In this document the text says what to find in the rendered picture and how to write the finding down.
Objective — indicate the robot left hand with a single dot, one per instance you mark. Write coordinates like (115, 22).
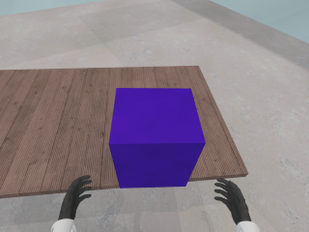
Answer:
(72, 198)

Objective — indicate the robot right hand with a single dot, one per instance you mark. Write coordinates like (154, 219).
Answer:
(235, 200)

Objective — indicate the carton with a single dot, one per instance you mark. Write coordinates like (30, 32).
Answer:
(155, 138)

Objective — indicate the left robot forearm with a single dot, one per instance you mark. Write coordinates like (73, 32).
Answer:
(64, 225)

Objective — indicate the table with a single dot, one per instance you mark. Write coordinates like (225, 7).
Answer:
(55, 126)

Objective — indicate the right robot forearm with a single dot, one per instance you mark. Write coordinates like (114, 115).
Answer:
(247, 226)

